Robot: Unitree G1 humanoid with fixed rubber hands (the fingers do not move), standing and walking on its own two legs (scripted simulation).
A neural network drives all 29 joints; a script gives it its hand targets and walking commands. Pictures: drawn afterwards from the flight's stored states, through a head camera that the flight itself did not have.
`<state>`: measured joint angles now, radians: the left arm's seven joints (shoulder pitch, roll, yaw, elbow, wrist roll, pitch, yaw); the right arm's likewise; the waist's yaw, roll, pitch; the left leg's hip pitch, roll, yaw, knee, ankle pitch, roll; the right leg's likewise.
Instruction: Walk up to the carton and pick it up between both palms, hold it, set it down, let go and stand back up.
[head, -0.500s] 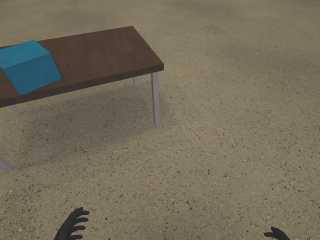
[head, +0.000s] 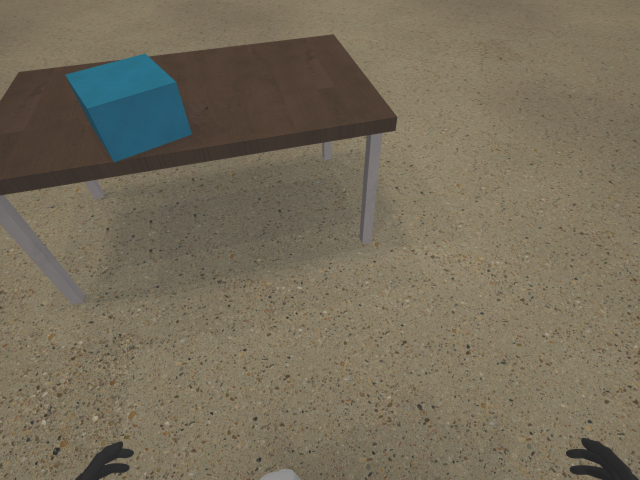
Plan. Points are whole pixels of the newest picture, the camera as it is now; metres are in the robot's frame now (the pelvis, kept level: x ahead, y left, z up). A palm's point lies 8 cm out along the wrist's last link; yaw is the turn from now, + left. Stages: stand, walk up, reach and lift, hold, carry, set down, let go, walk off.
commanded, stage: walk up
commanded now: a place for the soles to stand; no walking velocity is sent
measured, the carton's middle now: (130, 105) +1.10 +0.60 -0.07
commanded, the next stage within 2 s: none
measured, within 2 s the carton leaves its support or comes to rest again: neither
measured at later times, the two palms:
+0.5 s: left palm (88, 435) +0.20 +0.35 -0.07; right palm (545, 442) +0.20 -0.27 -0.10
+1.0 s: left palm (31, 398) +0.26 +0.46 -0.09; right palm (451, 347) +0.35 -0.17 -0.11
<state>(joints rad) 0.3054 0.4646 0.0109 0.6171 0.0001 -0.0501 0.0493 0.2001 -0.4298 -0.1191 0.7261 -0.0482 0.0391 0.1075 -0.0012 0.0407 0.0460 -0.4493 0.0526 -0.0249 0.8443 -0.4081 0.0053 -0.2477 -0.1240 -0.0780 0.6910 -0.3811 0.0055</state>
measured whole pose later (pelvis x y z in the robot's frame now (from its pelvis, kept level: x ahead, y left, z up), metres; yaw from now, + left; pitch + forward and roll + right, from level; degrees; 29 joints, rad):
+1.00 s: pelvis +0.21 +0.12 -0.03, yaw +9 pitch -7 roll +1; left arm 0.34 0.48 0.04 0.62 0.00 -0.01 0.04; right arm 0.29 -0.40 -0.09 0.67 -0.01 0.05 0.09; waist -0.01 -0.01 0.11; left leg -0.43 -0.02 0.00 0.96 -0.42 0.01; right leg -0.38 -0.15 -0.03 1.22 -0.56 -0.01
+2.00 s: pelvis +0.44 +0.25 -0.02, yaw +14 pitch -8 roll +1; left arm 0.34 0.47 0.04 0.62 0.00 -0.01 0.02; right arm 0.31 -0.40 -0.05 0.64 -0.01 0.04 0.05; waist -0.01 -0.04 0.13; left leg -0.31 -0.04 0.00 0.87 -0.42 0.02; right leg -0.42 -0.05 0.01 0.92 -0.51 0.01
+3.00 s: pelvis +0.64 +0.40 -0.01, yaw +16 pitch -5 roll +1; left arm 0.30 0.41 0.03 0.62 0.00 0.00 0.02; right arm 0.32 -0.45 -0.03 0.64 0.02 0.02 0.03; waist -0.01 0.01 0.14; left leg -0.25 0.01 0.02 0.85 -0.52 0.00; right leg -0.42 -0.04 0.04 0.86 -0.35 0.02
